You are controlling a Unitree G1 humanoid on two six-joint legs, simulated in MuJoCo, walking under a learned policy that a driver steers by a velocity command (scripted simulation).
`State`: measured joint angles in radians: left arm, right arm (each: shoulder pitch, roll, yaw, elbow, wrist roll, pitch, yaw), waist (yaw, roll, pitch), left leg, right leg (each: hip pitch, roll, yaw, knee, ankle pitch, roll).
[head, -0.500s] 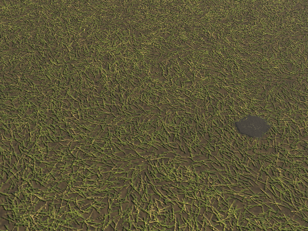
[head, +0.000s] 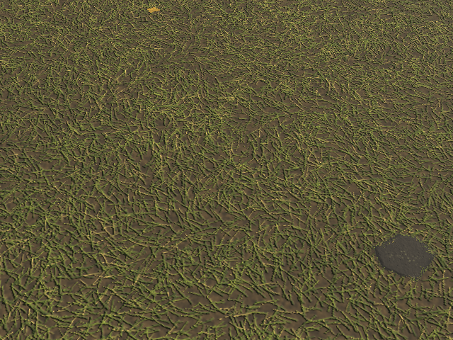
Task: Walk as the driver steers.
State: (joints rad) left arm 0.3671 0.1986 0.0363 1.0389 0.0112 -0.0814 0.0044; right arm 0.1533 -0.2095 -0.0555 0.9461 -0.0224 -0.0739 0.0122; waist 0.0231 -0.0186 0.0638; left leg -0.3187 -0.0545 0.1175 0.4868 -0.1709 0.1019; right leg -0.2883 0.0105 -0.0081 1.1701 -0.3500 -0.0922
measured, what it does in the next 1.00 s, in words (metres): walks ahead: right foot, then left foot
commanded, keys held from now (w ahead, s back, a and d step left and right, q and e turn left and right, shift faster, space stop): w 0.46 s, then w+q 0.14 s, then q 0.40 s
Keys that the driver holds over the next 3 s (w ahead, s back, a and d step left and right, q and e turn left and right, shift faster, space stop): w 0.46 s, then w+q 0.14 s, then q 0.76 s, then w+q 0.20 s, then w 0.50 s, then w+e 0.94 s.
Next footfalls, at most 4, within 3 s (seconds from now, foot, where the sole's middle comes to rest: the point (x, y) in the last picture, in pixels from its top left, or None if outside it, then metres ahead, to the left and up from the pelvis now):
0.44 right None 0.40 -0.11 -0.77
0.94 left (220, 296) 0.59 0.05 -0.77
1.48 right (283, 295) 0.60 -0.14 -0.77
1.94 left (176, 279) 0.64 0.19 -0.77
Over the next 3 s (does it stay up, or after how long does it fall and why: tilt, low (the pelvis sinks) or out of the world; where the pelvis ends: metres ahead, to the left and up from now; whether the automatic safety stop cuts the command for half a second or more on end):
stays up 1.10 0.36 -0.01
